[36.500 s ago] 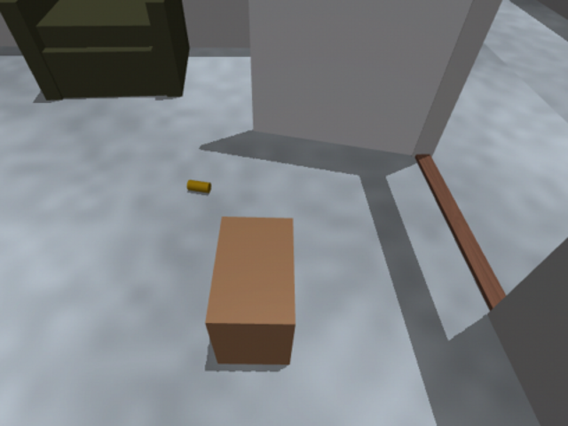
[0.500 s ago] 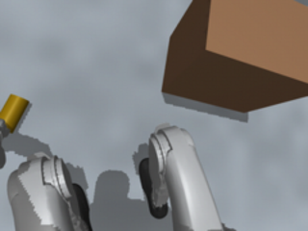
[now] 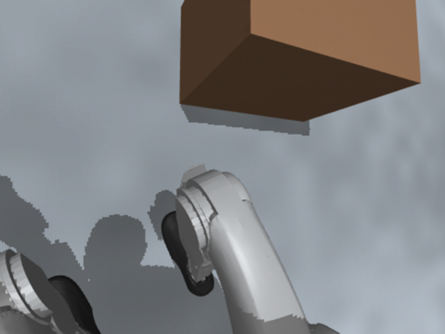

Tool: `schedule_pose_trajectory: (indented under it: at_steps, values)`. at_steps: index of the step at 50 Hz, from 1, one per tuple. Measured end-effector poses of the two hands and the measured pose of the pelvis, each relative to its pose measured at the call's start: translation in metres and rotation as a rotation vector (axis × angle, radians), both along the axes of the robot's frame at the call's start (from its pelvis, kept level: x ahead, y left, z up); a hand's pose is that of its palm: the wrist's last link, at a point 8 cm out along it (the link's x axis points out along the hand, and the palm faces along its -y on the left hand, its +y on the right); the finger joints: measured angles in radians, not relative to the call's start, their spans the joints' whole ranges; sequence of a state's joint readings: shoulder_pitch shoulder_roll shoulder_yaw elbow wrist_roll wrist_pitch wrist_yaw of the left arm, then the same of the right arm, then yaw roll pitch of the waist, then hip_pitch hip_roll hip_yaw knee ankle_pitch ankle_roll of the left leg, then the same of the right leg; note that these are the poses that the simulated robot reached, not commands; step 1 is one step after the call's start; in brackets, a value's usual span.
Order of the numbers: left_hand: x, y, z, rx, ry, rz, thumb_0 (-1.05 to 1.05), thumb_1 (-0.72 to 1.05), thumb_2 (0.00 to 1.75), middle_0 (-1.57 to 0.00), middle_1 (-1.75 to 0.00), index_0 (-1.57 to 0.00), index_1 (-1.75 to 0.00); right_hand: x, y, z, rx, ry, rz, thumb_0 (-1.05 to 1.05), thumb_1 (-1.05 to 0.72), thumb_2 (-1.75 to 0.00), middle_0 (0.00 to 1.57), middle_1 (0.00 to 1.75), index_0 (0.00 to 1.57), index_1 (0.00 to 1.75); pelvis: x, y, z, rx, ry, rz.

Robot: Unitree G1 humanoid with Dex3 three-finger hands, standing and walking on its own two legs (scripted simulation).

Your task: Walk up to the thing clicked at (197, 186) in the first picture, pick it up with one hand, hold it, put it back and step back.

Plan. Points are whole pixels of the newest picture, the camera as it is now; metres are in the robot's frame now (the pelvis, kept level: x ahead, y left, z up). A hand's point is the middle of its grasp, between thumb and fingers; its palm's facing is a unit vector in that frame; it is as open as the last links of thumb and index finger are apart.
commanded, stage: rest palm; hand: left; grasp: from above
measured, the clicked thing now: out of the picture +0.43 +0.32 -0.29
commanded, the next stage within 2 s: close in 0.64 s
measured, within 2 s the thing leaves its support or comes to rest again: neither
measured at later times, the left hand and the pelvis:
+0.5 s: hand out of the picture +0.43 +0.31 -0.25, palm faces -0.09 -0.43 -0.90, open 14.0 cm; pelvis +0.00 +0.01 +0.00, yaw -1 degrees
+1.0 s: hand out of the picture +0.43 +0.32 -0.27, palm faces -0.06 -0.44 -0.90, open 12.6 cm; pelvis +0.00 +0.01 -0.01, yaw -2 degrees
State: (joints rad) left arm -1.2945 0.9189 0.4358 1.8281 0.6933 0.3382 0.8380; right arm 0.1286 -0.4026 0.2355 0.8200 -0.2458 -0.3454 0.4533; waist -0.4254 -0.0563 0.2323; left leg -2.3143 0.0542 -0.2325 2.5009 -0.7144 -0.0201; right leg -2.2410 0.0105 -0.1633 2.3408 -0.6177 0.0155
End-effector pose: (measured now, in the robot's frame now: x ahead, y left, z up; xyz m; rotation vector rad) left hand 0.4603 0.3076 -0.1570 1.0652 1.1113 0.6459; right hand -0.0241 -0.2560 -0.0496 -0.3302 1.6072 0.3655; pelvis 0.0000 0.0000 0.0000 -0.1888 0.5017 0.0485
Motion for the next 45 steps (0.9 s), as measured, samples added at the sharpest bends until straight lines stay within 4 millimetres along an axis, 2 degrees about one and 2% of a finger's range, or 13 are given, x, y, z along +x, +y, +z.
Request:
schedule_pose_trajectory:
  at_steps: [7,12,22,29,39,45]
  values:
    - [-0.026,0.018,-0.008,-0.020,0.069,0.050,0.00,-0.56,0.97,-0.10,-1.04,-0.09,-1.04,0.006,0.011,-0.006,0.021,-0.029,0.013,0.00,-0.92,-0.90,0.20,0.29,0.19,0.30,-0.003,0.001,-0.002,-0.005,-0.009,-0.001]
    - [-0.035,0.022,-0.016,-0.027,0.067,0.039,0.00,-0.54,0.96,-0.10,-1.04,-0.10,-1.04,0.016,0.017,-0.007,0.024,-0.065,0.044,0.00,-0.92,-0.90,0.20,0.29,0.19,0.30,-0.006,0.002,-0.003,-0.013,-0.026,0.004]
    - [-0.029,0.012,-0.030,-0.049,0.032,0.036,-0.01,-0.53,0.97,-0.10,-1.04,-0.10,-1.05,0.029,0.015,0.003,0.006,-0.098,0.098,0.00,-0.92,-0.90,0.20,0.29,0.19,0.30,-0.004,0.005,-0.004,-0.036,-0.045,0.004]
    - [-0.025,0.007,-0.040,-0.042,0.023,0.056,0.00,-0.52,1.00,-0.12,-1.05,-0.11,-1.06,0.027,0.013,0.010,0.004,-0.075,0.123,0.00,-0.93,-0.90,0.20,0.29,0.19,0.30,-0.004,0.006,-0.004,-0.047,-0.058,0.000]
    - [-0.031,0.011,-0.053,-0.047,0.024,0.105,0.00,-0.50,0.99,-0.13,-1.04,-0.12,-1.05,0.020,0.019,0.011,0.011,-0.046,0.123,0.00,-0.93,-0.91,0.20,0.29,0.19,0.30,-0.004,0.008,-0.007,-0.055,-0.073,-0.006]
    - [-0.030,0.014,-0.055,-0.050,0.020,0.117,-0.01,-0.41,0.99,-0.19,-1.01,-0.18,-1.02,0.021,0.022,0.008,0.014,-0.051,0.124,0.00,-0.92,-0.90,0.20,0.29,0.19,0.30,-0.005,0.008,-0.009,-0.059,-0.079,-0.006]
